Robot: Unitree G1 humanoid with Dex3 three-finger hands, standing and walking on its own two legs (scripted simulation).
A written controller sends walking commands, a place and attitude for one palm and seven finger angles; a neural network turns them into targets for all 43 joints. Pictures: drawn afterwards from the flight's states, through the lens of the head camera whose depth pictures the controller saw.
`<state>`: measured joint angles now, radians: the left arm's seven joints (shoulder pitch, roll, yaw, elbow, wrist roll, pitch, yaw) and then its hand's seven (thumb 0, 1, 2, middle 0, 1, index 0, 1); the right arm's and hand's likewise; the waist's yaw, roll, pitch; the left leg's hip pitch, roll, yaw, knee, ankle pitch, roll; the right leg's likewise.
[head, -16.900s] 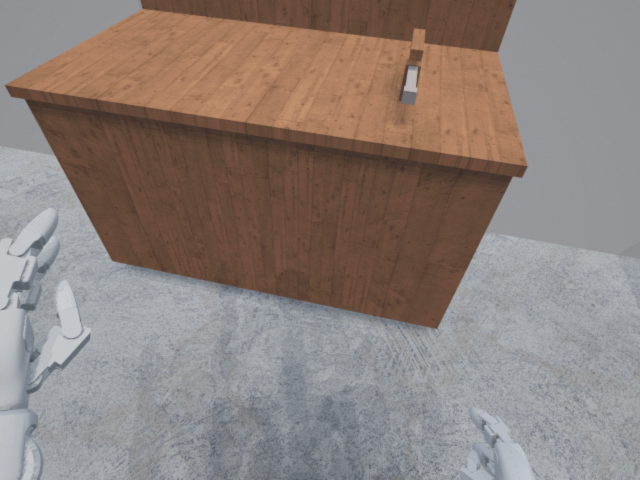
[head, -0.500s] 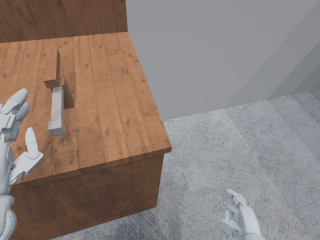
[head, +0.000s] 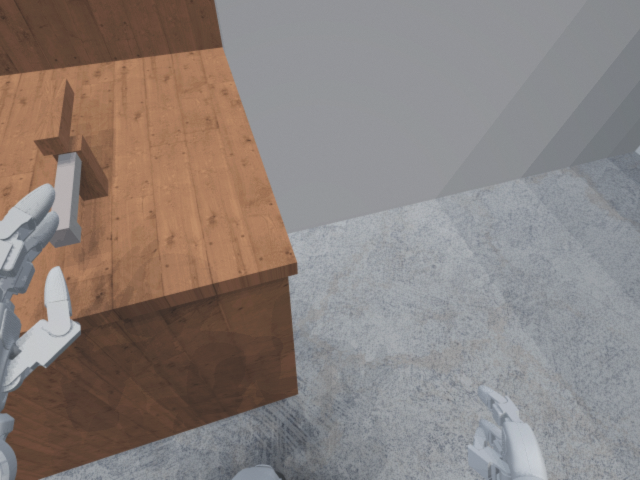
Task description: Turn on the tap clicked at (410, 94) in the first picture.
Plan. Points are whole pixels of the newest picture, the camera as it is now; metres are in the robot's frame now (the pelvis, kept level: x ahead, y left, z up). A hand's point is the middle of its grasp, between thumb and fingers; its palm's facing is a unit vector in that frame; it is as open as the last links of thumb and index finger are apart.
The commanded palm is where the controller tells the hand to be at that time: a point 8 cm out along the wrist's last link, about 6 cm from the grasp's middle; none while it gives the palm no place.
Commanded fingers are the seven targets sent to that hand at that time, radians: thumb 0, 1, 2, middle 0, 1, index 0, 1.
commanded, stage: come to a stop and stand still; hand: left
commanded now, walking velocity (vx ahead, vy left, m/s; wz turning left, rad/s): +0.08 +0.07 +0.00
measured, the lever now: (62, 230) +0.36 +0.34 +0.11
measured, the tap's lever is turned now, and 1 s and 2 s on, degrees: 0 0 0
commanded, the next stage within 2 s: look again from close up in 1.04 s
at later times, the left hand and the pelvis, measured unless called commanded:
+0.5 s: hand (29, 310) +0.23 +0.28 +0.16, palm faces +0.39 -0.85 -0.36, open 7.5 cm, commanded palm +0.17 +0.31 +0.18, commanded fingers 0.00 0.90 0.90 -0.20 -0.30 -0.20 -0.30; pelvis +0.02 +0.03 +0.01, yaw +0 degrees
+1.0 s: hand (21, 284) +0.25 +0.30 +0.16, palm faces +0.38 -0.85 -0.36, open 7.5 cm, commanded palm +0.20 +0.34 +0.18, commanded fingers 0.00 0.90 0.90 -0.20 -0.30 -0.20 -0.30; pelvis +0.04 +0.05 +0.01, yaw +1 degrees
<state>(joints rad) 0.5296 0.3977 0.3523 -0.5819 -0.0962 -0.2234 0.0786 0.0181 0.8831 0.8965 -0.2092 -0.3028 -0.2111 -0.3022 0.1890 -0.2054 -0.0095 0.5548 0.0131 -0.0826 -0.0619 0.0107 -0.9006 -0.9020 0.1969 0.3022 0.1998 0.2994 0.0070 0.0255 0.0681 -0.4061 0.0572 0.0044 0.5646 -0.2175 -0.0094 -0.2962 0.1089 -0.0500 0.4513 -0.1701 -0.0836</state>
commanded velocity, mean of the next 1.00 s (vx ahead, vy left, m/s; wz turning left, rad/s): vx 0.01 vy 0.00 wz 0.00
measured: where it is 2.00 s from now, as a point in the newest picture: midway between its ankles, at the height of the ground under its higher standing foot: outside the picture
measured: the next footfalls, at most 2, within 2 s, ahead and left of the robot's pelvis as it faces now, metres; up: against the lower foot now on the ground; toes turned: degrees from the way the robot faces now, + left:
none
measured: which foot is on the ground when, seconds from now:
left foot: down 0.00-1.00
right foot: down 0.00-1.00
